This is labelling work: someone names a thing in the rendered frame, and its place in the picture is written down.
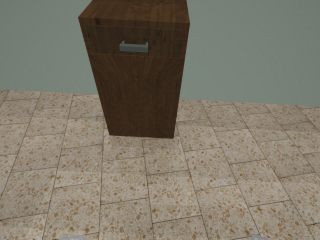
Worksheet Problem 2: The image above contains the drawer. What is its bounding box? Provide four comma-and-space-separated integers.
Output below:
85, 24, 184, 58

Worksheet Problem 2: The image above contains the cabinet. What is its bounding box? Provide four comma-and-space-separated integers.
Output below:
78, 0, 190, 139

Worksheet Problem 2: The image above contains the handle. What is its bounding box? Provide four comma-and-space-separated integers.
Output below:
119, 41, 148, 53

